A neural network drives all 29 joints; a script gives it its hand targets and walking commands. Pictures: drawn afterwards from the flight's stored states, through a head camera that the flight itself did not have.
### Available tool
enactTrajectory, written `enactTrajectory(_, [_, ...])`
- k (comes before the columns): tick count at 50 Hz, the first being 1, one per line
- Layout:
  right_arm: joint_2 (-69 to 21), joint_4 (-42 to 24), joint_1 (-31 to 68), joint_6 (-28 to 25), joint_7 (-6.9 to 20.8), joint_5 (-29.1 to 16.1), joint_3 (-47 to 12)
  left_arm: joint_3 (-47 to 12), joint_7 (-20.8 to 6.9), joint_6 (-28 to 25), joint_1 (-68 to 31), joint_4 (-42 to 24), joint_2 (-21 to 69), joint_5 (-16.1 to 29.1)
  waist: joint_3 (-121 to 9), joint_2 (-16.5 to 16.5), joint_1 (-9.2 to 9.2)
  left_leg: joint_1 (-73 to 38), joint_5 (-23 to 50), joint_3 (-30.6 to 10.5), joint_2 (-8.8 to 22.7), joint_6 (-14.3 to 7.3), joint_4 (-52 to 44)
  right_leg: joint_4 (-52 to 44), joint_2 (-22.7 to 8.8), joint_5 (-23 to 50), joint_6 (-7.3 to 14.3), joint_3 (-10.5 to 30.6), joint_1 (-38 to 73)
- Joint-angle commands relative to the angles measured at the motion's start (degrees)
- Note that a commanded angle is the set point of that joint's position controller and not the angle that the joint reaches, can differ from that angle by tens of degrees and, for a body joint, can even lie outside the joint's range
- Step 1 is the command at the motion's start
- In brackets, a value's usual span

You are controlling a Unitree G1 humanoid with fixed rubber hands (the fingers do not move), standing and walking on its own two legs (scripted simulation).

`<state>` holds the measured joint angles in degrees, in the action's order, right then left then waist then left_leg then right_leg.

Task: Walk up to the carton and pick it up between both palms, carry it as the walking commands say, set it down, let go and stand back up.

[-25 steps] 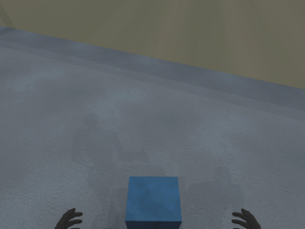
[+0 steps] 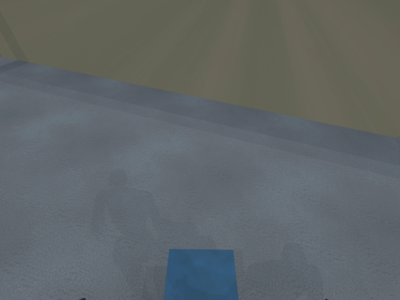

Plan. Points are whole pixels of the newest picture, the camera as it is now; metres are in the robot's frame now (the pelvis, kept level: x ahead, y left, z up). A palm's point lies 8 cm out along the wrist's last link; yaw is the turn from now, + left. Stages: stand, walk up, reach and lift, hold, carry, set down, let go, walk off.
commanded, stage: stand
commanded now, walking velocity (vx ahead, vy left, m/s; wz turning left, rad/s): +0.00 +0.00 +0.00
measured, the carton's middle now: (200, 285) +0.44 -0.02 -0.67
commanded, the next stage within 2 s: none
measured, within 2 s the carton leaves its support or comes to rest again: neither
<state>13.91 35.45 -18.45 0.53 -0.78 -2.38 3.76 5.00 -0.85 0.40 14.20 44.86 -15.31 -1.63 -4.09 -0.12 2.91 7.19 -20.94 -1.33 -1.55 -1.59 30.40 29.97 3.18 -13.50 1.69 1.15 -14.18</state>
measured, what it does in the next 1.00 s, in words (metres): stands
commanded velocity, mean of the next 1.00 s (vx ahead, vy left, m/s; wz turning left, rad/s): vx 0.00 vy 0.00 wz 0.00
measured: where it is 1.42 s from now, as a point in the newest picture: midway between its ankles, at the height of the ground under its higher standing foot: outside the picture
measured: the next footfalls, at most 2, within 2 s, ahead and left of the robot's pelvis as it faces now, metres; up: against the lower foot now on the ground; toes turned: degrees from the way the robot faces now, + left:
none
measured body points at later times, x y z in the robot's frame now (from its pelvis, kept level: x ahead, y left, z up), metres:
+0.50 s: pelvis -0.01 +0.00 +0.00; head -0.05 +0.00 +0.45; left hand +0.10 +0.27 -0.12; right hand +0.08 -0.28 -0.10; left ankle -0.05 +0.10 -0.73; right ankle +0.03 -0.10 -0.73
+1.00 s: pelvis -0.02 -0.01 +0.00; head -0.06 -0.01 +0.45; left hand +0.07 +0.27 -0.12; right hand +0.04 -0.29 -0.11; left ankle -0.05 +0.10 -0.73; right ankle +0.03 -0.10 -0.73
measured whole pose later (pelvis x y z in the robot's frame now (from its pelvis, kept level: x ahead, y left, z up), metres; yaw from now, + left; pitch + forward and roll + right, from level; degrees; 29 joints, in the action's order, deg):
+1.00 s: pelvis -0.02 -0.01 +0.00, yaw +0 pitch -3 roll +0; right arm 15.1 44.6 -19.0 -0.3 -1.5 -2.4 3.8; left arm 5.0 -0.9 -0.6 12.8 55.5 -16.2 -1.6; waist -2.2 -0.1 2.9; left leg 7.2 -18.1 -1.3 -1.6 -1.2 28.5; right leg 28.1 3.1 -10.7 2.3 1.2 -14.2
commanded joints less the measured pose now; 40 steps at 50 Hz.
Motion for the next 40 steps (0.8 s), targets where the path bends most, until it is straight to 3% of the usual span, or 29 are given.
enactTrajectory(1, [13.7, -1.4, 2.9, -3.6, -0.8, 5.9, 2.8, 1.8, 0.8, -2.8, -5.2, -5.2, -11.5, -0.9, 3.5, 4.4, -3.13, 8.6, 13.5, -8.3, 6.7, 1.2, -9.6, -2.9, -6.1, 9.9, 1.3, 6.1, 2.8])
enactTrajectory(3, [13.1, -1.2, 2.2, -3.8, -0.9, 5.3, 2.3, 2.0, 1.0, -3.0, -4.6, -5.1, -12.0, -1.1, 0.6, 1.2, -3.54, 6.7, 14.4, -7.6, 5.8, 0.3, -8.0, -2.9, -6.9, 10.0, 1.9, 7.1, 4.3])
enactTrajectory(4, [13.6, -0.3, 2.0, -3.8, -0.9, 5.6, 2.3, 1.8, 1.1, -2.7, -4.9, -4.9, -12.0, -1.0, 1.1, 2.4, -3.53, 6.0, 16.2, -6.4, 5.5, 0.6, -7.6, -3.6, -6.7, 12.0, 1.7, 6.4, 3.8])
enactTrajectory(5, [13.1, -0.9, 2.6, -3.7, -0.9, 5.6, 2.3, 2.0, 1.2, -2.4, -5.2, -4.1, -12.6, -1.0, 1.3, 0.7, -3.47, 5.9, 13.7, -6.4, 5.1, 0.6, -7.7, -4.1, -7.1, 10.0, 1.5, 7.1, 3.4])
enactTrajectory(6, [13.7, -0.3, 2.2, -3.8, -1.1, 5.8, 2.3, 1.6, 1.0, -2.6, -4.2, -4.2, -11.6, -1.0, 3.3, 1.2, -3.55, 6.4, 12.8, -6.5, 5.4, 0.6, -7.7, -4.4, -6.8, 7.5, 1.4, 7.0, 1.5])
enactTrajectory(7, [14.6, 0.3, 2.5, -3.6, -1.3, 5.8, 2.7, 1.5, 0.8, -2.6, -4.0, -3.3, -11.6, -0.8, 2.8, 3.3, -3.53, 5.6, 13.1, -6.6, 6.1, 0.4, -8.0, -4.5, -7.2, 9.5, 1.8, 7.6, 1.7])
enactTrajectory(9, [13.1, 0.3, 1.3, -3.7, -1.4, 5.6, 2.3, 1.4, 1.0, -2.6, -5.1, -3.5, -11.5, -0.5, 3.0, 2.2, -2.96, 6.8, 16.4, -7.5, 6.7, 0.7, -8.3, -3.0, -7.1, 12.3, 2.0, 6.7, 3.7])
enactTrajectory(11, [14.1, 1.3, 1.9, -3.7, -1.0, 5.3, 2.3, 1.2, 1.2, -3.0, -5.8, -3.5, -11.4, -1.0, 0.5, 3.5, -3.6, 5.5, 16.6, -6.4, 5.5, 1.0, -8.2, -3.7, -7.0, 13.0, 1.6, 6.8, 4.9])
enactTrajectory(12, [14.2, 1.4, 1.1, -3.8, -1.1, 5.2, 2.5, 1.4, 1.3, -2.7, -5.0, -3.3, -11.7, -0.9, 1.3, 4.0, -2.46, 4.9, 20.0, -6.5, 6.1, 1.0, -7.8, -3.0, -6.8, 14.7, 1.9, 6.6, 3.9])
enactTrajectory(14, [13.6, 1.4, 2.2, -3.8, -1.3, 5.3, 2.1, 1.2, 1.2, -3.0, -5.4, -1.8, -11.7, -0.7, 2.7, 1.9, -2.74, 4.6, 19.6, -6.2, 6.0, 0.5, -6.9, -3.5, -6.9, 14.9, 1.7, 6.3, 3.3])
enactTrajectory(15, [14.8, 1.9, 0.3, -3.8, -1.3, 5.2, 2.7, 1.2, 1.2, -2.9, -5.2, -2.7, -11.2, -0.7, 2.1, 3.2, -2.75, 6.1, 18.9, -6.2, 5.9, 0.8, -7.4, -3.1, -7.1, 16.3, 1.6, 6.4, 4.5])
enactTrajectory(19, [14.9, 3.3, 1.6, -3.7, -1.6, 5.3, 2.1, 1.1, 1.3, -2.7, -5.2, -1.3, -11.5, -0.8, 4.0, 2.9, -3.62, 7.4, 15.6, -6.7, 6.3, 0.7, -8.7, -3.8, -7.2, 12.9, 1.7, 6.9, 4.1])
enactTrajectory(20, [15.0, 3.3, 1.5, -3.4, -1.5, 5.0, 2.4, 1.5, 1.3, -2.6, -5.3, -0.2, -11.6, -0.4, 2.9, 2.0, -3.54, 5.9, 13.1, -6.6, 5.9, 0.3, -8.5, -5.1, -7.4, 10.3, 1.7, 7.1, 3.8])
enactTrajectory(21, [13.6, 3.1, 1.8, -3.4, -1.5, 5.3, 2.0, 1.4, 1.5, -2.7, -6.4, -0.3, -12.0, -0.8, 3.2, 0.8, -2.35, 6.5, 13.6, -7.1, 6.0, 0.0, -9.0, -4.3, -7.5, 11.7, 2.0, 7.0, 3.9])
enactTrajectory(22, [14.2, 3.0, 2.8, -3.6, -1.5, 5.5, 2.0, 1.7, 1.5, -2.7, -5.3, -0.7, -11.9, -0.3, 3.7, 1.2, -4.32, 6.9, 12.1, -6.8, 6.2, 0.1, -8.6, -5.6, -7.3, 11.0, 1.8, 7.5, 3.7])
enactTrajectory(23, [14.5, 3.3, 3.1, -3.6, -1.2, 5.2, 2.3, 1.5, 1.4, -3.1, -5.4, 0.1, -13.1, -0.4, 4.3, 1.3, -2.99, 7.1, 10.4, -7.5, 6.0, -0.1, -8.6, -5.7, -8.1, 10.5, 2.1, 8.7, 3.3])
enactTrajectory(25, [14.4, 4.6, 1.5, -3.5, -1.3, 5.4, 2.1, 1.3, 1.4, -2.7, -4.4, 0.7, -11.9, -0.2, 5.4, 2.3, -3.71, 6.3, 9.8, -6.8, 6.1, -0.4, -8.4, -7.2, -8.3, 7.3, 2.8, 9.4, 1.9])
enactTrajectory(26, [14.2, 4.5, 0.1, -3.6, -1.1, 4.8, 2.0, 1.0, 1.2, -3.1, -5.4, 0.7, -12.3, -0.4, 5.7, 0.5, -2.76, 6.9, 9.3, -7.8, 6.0, -0.6, -8.7, -6.5, -8.2, 7.5, 2.7, 9.6, 1.8])
enactTrajectory(28, [14.9, 4.8, 2.2, -3.8, -0.8, 5.4, 2.2, 1.4, 1.0, -2.9, -5.8, 1.2, -12.6, -0.4, 2.7, 2.5, -3.15, 5.0, 8.8, -7.9, 6.5, -0.3, -9.4, -6.5, -8.0, 7.2, 2.4, 8.8, 3.4])
enactTrajectory(29, [15.1, 4.9, 0.9, -3.8, -0.9, 4.7, 2.3, 1.4, 1.1, -2.9, -5.6, 1.5, -13.2, -0.3, 4.2, 2.0, -2.96, 6.2, 11.4, -7.5, 6.2, -0.3, -8.9, -6.4, -7.9, 9.7, 1.9, 8.4, 3.0])
enactTrajectory(30, [14.8, 5.4, 2.2, -3.7, -1.0, 5.3, 2.3, 1.3, 1.2, -2.9, -6.2, 1.8, -12.6, -0.4, 3.9, 4.0, -2.91, 5.1, 11.4, -7.2, 6.2, 0.1, -9.4, -6.6, -7.9, 9.3, 1.6, 8.2, 3.7])
enactTrajectory(31, [14.0, 5.0, 2.0, -3.9, -1.0, 4.7, 2.2, 1.5, 1.0, -3.1, -4.9, 1.7, -13.4, -0.3, 2.0, -0.1, -3.2, 5.3, 11.8, -7.1, 6.0, 0.0, -8.2, -5.9, -7.4, 8.9, 1.4, 7.7, 4.9])
enactTrajectory(32, [14.4, 5.7, 1.0, -3.8, -1.5, 5.1, 1.8, 1.3, 1.1, -3.4, -5.5, 2.2, -12.2, -0.1, 5.3, -0.3, -3.13, 5.5, 12.7, -7.0, 6.1, -0.3, -8.8, -6.6, -8.0, 10.0, 1.7, 8.9, 3.5])
enactTrajectory(34, [13.7, 6.9, 0.8, -3.9, -1.4, 4.8, 1.4, 1.1, 1.1, -3.2, -5.4, 3.0, -11.8, 0.3, 3.9, 2.9, -3.34, 5.3, 14.1, -7.4, 6.7, -0.6, -8.7, -6.7, -8.2, 10.7, 2.2, 8.9, 4.8])
enactTrajectory(35, [14.9, 6.7, 2.3, -3.7, -1.1, 5.0, 1.7, 1.1, 1.2, -3.5, -5.4, 3.1, -11.8, 0.0, 5.2, 3.1, -3.53, 5.8, 13.7, -7.1, 6.5, -0.1, -9.4, -6.0, -7.5, 11.5, 2.2, 7.6, 3.5])
enactTrajectory(36, [13.9, 6.9, 1.4, -4.0, -1.2, 5.0, 1.6, 1.1, 1.1, -3.2, -5.7, 3.8, -12.9, -0.1, 4.9, 1.0, -2.96, 5.8, 13.9, -7.9, 6.8, -0.5, -9.2, -5.8, -8.1, 12.1, 2.0, 8.1, 4.7])
enactTrajectory(40, [14.7, 7.3, 2.6, -3.6, -1.1, 4.9, 2.0, 0.9, 1.2, -3.1, -6.3, 4.5, -12.7, 0.0, 5.1, 3.3, -2.84, 6.6, 11.6, -8.1, 6.9, -0.3, -10.3, -5.9, -7.8, 10.9, 2.3, 8.2, 4.3])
